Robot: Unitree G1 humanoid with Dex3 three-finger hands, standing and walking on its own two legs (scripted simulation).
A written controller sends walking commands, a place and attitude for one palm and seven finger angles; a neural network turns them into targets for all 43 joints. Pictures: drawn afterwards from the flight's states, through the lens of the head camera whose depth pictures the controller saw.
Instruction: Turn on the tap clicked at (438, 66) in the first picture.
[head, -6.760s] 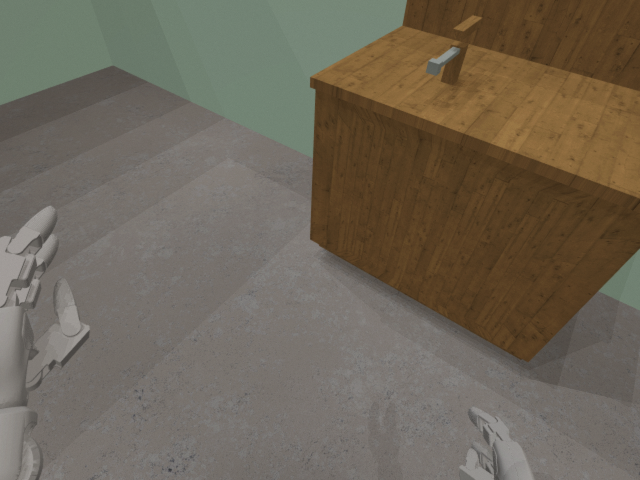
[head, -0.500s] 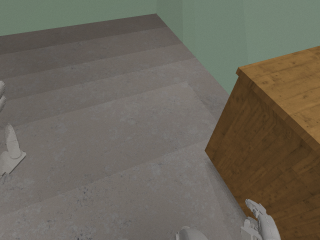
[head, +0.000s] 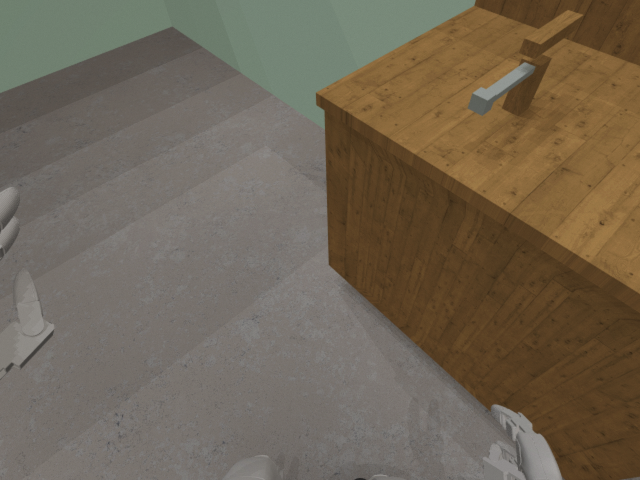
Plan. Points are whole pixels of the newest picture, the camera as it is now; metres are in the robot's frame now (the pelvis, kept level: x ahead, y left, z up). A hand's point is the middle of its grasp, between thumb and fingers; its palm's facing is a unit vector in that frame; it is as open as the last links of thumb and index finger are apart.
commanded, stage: turn to face it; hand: left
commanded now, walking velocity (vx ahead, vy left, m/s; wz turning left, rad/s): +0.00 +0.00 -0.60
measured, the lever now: (481, 101) +0.65 -0.22 +0.09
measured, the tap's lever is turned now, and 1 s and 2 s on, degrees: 0 0 0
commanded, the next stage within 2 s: take the last steps up to it in 1.74 s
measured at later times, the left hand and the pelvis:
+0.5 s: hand (192, 330) +0.22 +0.12 +0.17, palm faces +0.10 -0.87 -0.48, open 7.4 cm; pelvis -0.07 -0.03 -0.01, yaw -18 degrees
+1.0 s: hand (305, 381) +0.18 +0.02 +0.17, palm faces -0.14 -0.87 -0.47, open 7.4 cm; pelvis -0.14 -0.04 -0.02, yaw -36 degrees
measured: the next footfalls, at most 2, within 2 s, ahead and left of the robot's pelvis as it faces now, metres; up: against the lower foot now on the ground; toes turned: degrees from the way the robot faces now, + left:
left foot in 0.12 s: +0.03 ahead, +0.15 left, +0.00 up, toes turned +1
right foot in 0.38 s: +0.01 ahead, -0.14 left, +0.00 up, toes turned -19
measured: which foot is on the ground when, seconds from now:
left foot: up 0.00-0.10, down 0.12-0.38, up 0.40-0.68, down 0.70-0.96, up 0.98-1.00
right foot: down 0.00-0.14, up 0.16-0.36, down 0.38-0.72, up 0.74-0.94, down 0.96-1.00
